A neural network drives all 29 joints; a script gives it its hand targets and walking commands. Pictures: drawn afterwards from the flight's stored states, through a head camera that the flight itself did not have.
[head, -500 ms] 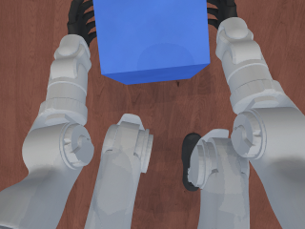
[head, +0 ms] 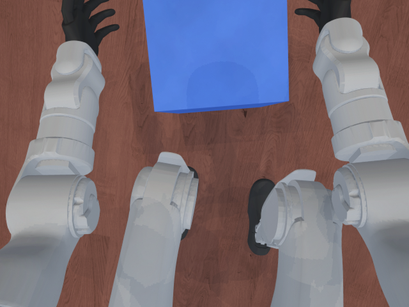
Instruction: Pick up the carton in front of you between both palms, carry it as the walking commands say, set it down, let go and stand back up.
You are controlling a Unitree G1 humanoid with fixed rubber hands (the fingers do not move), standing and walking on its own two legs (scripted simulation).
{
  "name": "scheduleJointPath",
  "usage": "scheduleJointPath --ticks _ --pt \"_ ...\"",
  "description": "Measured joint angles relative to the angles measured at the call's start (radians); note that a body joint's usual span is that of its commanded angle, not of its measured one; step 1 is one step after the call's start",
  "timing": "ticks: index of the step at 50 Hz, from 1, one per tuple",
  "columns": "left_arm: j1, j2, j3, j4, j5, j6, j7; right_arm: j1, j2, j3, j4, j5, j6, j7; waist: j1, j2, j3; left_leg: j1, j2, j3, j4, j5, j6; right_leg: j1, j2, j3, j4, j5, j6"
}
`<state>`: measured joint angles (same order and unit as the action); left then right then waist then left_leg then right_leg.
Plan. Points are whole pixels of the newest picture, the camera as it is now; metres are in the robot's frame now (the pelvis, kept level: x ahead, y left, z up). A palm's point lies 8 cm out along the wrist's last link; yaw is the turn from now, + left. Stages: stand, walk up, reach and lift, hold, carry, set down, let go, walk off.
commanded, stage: set down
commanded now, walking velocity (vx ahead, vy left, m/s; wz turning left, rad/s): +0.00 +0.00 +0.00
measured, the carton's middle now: (216, 58) +0.51 +0.06 -0.26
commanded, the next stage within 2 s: let go in 0.84 s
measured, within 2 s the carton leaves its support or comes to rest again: neither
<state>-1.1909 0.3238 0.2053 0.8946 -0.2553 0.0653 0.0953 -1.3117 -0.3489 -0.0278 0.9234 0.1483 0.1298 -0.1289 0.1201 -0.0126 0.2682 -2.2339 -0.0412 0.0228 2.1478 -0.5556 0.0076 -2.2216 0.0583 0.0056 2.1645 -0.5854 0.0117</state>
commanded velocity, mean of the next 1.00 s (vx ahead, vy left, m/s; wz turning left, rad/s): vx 0.00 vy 0.00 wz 0.00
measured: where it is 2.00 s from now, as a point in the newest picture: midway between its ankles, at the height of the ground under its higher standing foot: (219, 222)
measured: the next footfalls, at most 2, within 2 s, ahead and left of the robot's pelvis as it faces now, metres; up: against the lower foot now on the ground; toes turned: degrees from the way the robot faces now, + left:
none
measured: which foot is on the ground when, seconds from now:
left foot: down 0.00-1.00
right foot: down 0.00-1.00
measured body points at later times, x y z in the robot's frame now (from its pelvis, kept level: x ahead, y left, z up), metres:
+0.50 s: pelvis +0.02 -0.01 +0.13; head +0.33 +0.00 +0.45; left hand +0.49 +0.27 +0.02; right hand +0.57 -0.12 +0.01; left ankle +0.12 +0.11 -0.35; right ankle +0.11 -0.11 -0.35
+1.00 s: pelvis +0.05 +0.00 +0.27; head +0.33 +0.01 +0.62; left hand +0.49 +0.27 +0.16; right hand +0.55 -0.14 +0.15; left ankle +0.12 +0.11 -0.35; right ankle +0.11 -0.12 -0.35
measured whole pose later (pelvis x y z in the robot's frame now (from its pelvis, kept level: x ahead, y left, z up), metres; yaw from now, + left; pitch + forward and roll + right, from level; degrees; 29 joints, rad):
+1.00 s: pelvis +0.05 +0.00 +0.27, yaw +0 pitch +44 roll +0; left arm -0.82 0.23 0.35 0.77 0.00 0.10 -0.07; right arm -0.94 -0.18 -0.22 0.80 -0.09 0.17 -0.08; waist 0.09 -0.03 -0.12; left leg -1.54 -0.04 -0.02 1.12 -0.34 0.00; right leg -1.53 0.06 0.05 1.14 -0.37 0.00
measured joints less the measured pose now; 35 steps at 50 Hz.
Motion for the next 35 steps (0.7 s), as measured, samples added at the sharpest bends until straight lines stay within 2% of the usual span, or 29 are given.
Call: scheduleJointPath --ticks 5,12,25,35 --pt "0.054 -0.039 0.022 -0.030 0.050 0.041 0.001 0.032 0.029 -0.076 0.031 -0.056 0.027 0.011 0.003 -0.016 -0.113 0.047 -0.011 -0.007 -0.101 0.007 -0.002 0.052 -0.005 0.003 -0.100 0.000 0.000" --pt "0.098 -0.065 0.064 -0.023 0.106 0.043 -0.018 0.055 0.045 -0.129 0.086 -0.099 0.012 0.036 -0.001 -0.026 -0.239 0.090 -0.015 -0.019 -0.237 0.030 -0.007 0.096 -0.004 0.004 -0.238 0.024 -0.003" --pt "0.184 -0.050 0.106 -0.128 0.106 0.092 -0.069 0.153 0.067 -0.105 -0.078 -0.116 0.078 0.029 -0.002 -0.021 -0.305 0.232 -0.007 -0.026 -0.463 0.070 -0.014 0.227 0.009 0.020 -0.458 0.072 -0.008" --pt "0.233 -0.056 0.133 -0.119 0.142 0.086 -0.113 0.211 0.098 -0.139 -0.083 -0.150 0.079 0.049 -0.010 -0.031 -0.359 0.403 -0.007 -0.039 -0.684 0.119 -0.018 0.398 0.007 0.025 -0.676 0.119 -0.015"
